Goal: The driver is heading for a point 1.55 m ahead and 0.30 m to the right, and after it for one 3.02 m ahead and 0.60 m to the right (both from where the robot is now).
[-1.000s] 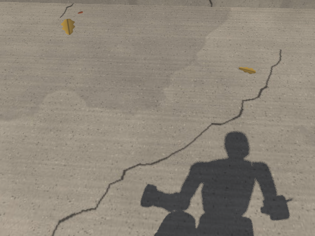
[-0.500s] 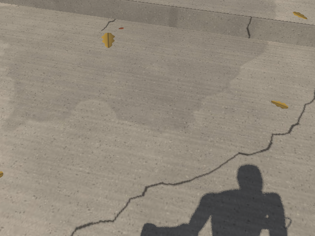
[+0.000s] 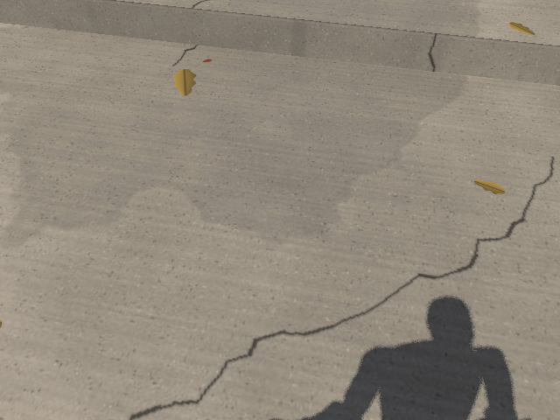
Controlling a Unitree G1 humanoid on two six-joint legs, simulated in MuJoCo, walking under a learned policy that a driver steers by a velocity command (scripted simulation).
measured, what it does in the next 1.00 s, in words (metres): walks ahead: right foot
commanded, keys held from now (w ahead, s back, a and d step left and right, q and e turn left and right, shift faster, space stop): no key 0.16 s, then w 0.84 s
